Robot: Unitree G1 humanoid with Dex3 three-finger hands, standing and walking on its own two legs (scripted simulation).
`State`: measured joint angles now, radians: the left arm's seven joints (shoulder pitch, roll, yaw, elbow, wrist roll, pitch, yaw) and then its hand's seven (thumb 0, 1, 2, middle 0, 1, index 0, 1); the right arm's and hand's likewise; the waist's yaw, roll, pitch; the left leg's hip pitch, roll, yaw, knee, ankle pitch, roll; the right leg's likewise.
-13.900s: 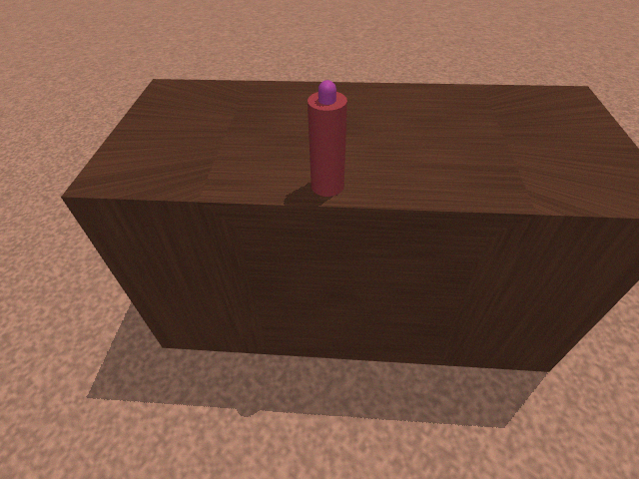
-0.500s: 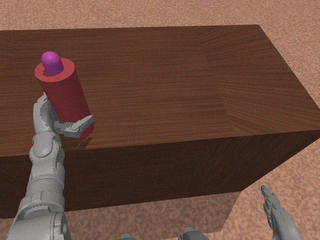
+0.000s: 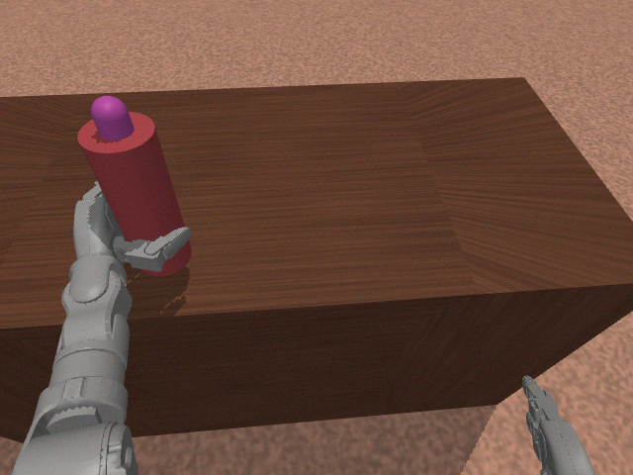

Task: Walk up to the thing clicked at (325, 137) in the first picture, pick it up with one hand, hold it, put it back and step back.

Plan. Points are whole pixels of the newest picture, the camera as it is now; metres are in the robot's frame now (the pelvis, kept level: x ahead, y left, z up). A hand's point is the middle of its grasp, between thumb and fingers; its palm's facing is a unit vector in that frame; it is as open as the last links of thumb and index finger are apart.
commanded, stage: settle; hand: left
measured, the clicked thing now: (140, 192) +0.44 +0.20 +0.14
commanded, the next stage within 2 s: lift in 0.20 s
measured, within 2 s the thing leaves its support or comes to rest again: neither
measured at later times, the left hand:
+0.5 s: hand (153, 210) +0.43 +0.19 +0.12, palm faces +0.17 -0.99 -0.03, open 10.3 cm
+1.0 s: hand (133, 207) +0.36 +0.17 +0.20, palm faces +0.16 -0.99 -0.05, open 10.3 cm
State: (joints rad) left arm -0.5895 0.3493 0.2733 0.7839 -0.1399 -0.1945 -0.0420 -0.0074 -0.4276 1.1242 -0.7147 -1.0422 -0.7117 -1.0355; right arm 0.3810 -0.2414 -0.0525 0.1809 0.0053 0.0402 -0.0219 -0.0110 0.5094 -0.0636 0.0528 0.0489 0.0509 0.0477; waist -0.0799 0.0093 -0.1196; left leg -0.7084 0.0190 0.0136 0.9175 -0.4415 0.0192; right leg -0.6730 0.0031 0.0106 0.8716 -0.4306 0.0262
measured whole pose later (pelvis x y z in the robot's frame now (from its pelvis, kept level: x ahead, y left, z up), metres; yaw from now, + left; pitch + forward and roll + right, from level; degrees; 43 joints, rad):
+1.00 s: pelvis -0.01 -0.01 +0.03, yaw +1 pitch +3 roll -1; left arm -0.39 0.26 0.20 0.23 -0.17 0.22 0.02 -0.01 -0.46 1.16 -0.71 -1.06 -0.71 -1.06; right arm 0.35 -0.23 -0.05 0.38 0.04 -0.05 -0.08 -0.01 0.54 -0.05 0.05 0.05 0.05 0.05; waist -0.01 0.05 -0.10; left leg -0.42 0.01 0.01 0.73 -0.36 0.01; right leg -0.39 0.00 0.00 0.71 -0.36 0.01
